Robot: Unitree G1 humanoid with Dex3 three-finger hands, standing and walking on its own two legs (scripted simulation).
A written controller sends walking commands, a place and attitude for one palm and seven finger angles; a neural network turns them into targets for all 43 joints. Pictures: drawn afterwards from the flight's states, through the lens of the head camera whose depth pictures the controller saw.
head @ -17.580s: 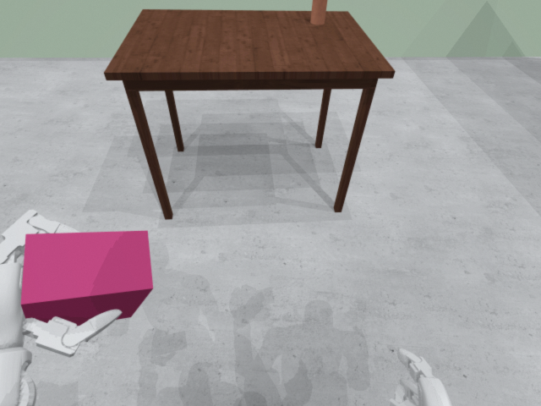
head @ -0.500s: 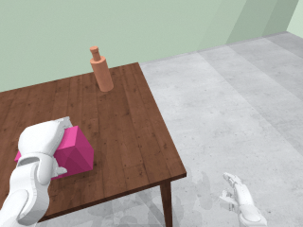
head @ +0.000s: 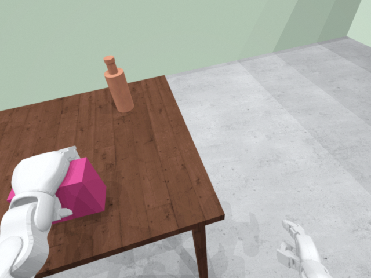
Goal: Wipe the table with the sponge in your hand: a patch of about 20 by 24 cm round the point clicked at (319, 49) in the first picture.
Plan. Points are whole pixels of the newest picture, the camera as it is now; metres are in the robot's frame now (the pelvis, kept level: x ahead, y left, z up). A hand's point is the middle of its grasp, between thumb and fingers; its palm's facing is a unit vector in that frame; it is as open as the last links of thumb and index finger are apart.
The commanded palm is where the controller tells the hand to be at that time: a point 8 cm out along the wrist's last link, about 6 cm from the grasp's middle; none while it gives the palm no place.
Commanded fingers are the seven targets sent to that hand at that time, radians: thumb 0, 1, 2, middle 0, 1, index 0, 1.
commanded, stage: move the sponge above the wiping area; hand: left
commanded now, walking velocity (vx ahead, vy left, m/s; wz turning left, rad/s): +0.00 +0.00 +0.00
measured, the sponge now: (67, 197) +0.23 +0.30 +0.07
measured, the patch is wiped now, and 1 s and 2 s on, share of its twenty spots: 0.00 0.00 0.00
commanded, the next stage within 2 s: lower the sponge onto the table in 0.56 s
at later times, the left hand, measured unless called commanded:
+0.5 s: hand (63, 184) +0.23 +0.29 +0.12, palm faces +0.05 -0.07 -1.00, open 10.6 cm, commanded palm +0.20 +0.28 +0.19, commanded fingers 0.00 0.10 1.30 -1.20 -1.60 -1.20 -1.60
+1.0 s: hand (59, 184) +0.23 +0.29 +0.12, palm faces +0.04 -0.06 -1.00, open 10.6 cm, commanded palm +0.20 +0.29 +0.19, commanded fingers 0.00 0.10 1.30 -1.20 -1.60 -1.20 -1.60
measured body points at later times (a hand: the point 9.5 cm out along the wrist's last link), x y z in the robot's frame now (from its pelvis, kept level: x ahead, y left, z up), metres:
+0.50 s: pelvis +0.00 +0.00 +0.00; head -0.01 -0.04 +0.45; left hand +0.23 +0.29 +0.17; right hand +0.26 -0.19 -0.08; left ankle +0.00 +0.11 -0.74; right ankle -0.01 -0.10 -0.74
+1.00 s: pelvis +0.00 +0.00 +0.00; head -0.01 -0.04 +0.45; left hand +0.22 +0.29 +0.17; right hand +0.24 -0.21 -0.09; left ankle +0.00 +0.11 -0.74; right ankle -0.01 -0.10 -0.74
